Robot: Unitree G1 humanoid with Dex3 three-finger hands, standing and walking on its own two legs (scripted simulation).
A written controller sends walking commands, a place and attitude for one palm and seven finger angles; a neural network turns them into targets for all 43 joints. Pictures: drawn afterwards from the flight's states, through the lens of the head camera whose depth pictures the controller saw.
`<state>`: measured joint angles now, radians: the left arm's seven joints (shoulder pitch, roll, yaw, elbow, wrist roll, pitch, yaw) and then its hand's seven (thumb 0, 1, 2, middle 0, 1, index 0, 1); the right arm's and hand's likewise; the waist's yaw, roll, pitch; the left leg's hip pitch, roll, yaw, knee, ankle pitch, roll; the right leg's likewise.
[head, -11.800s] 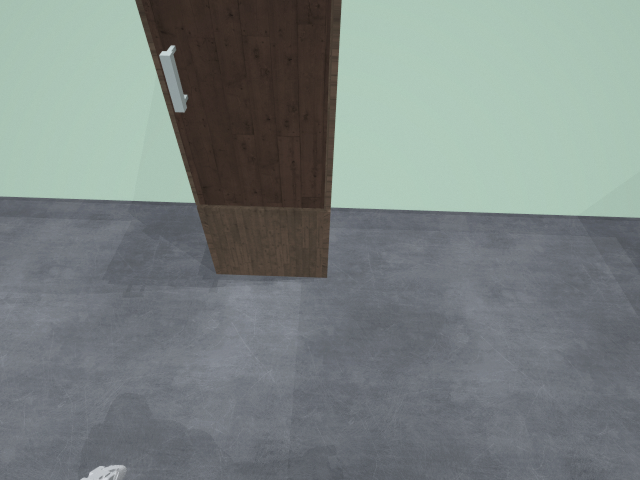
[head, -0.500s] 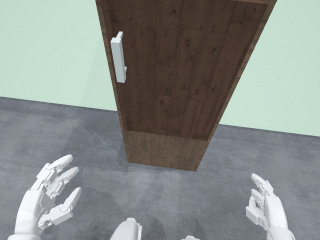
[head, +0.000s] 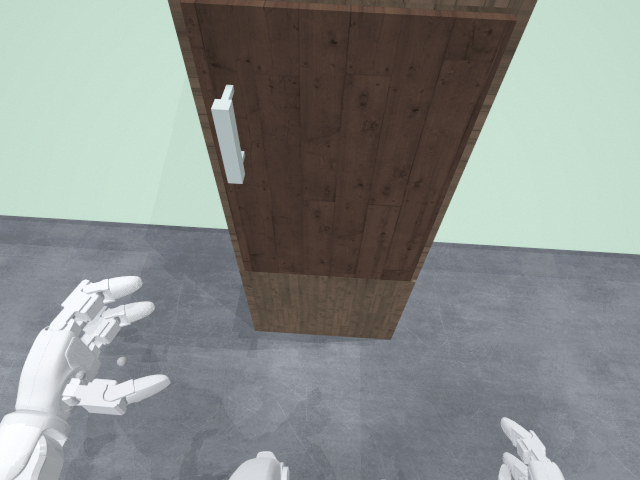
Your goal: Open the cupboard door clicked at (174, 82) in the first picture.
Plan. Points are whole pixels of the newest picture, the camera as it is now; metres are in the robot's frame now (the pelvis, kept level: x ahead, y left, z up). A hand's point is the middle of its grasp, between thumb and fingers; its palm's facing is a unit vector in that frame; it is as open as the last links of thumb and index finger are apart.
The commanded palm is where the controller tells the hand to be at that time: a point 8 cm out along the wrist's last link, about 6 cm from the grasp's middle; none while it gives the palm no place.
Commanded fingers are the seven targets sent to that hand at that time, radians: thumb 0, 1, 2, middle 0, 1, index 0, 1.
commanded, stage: raise the hand with hooked fingers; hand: left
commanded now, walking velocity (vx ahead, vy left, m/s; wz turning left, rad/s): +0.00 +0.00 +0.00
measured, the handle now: (232, 135) +0.56 +0.16 +0.10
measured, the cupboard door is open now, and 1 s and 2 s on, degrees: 0 0 0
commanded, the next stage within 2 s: move the hooked fingers beside the handle in 1.14 s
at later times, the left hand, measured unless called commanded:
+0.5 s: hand (55, 308) +0.27 +0.29 +0.10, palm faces +0.03 -1.00 -0.04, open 13.9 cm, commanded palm +0.24 +0.34 +0.11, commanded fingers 0.00 -0.50 0.30 -0.30 -1.20 -0.30 -1.20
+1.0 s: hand (64, 284) +0.29 +0.29 +0.12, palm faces +0.02 -1.00 -0.03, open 14.0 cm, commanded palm +0.26 +0.33 +0.12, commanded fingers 0.00 -0.50 0.30 -0.30 -1.20 -0.30 -1.20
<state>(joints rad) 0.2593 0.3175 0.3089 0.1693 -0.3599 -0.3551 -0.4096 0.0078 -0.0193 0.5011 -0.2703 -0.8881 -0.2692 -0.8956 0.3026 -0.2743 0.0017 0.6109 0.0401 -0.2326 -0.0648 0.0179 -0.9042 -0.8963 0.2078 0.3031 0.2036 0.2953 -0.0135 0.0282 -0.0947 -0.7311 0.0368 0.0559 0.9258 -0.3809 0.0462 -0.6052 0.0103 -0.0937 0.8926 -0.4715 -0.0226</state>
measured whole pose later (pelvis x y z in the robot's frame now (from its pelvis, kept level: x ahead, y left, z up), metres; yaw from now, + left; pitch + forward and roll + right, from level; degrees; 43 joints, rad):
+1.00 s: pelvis +0.00 +0.01 +0.03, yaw +1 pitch +5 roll -2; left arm -0.06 0.44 0.42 0.39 -0.35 -0.18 -0.50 -0.01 -0.50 0.30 -0.31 -1.20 -0.30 -1.20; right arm 0.30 -0.28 0.04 0.59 0.05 -0.19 -0.08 0.02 -0.90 -0.90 0.21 0.30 0.20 0.30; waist 0.00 0.02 -0.05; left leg -0.51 0.02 0.06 0.72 -0.30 0.06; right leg -0.38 0.00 -0.09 0.67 -0.37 -0.01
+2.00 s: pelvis +0.01 +0.00 +0.02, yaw -1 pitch +9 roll -2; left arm -0.46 0.47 0.39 0.79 -0.26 -0.25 -0.45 -0.01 -0.50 0.30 -0.30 -1.20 -0.30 -1.20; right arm 0.34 -0.29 0.03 0.62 0.05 -0.08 -0.07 0.01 -0.91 -0.90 0.21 0.30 0.20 0.30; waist -0.05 0.02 -0.07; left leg -0.61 0.03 0.07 0.77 -0.32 0.04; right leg -0.49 0.02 -0.07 0.73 -0.40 -0.02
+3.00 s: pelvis +0.01 +0.00 +0.00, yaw -3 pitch +18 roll -3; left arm -0.92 0.64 0.44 1.23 -0.11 -0.32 -0.35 -0.01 -0.50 0.30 -0.30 -1.20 -0.30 -1.20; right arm 0.44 -0.29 0.04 0.64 0.02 0.07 -0.04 0.01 -0.91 -0.90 0.21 0.30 0.20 0.30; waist -0.17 0.02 -0.09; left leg -0.84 0.07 0.07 0.89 -0.36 0.04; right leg -0.72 0.05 -0.07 0.83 -0.43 -0.03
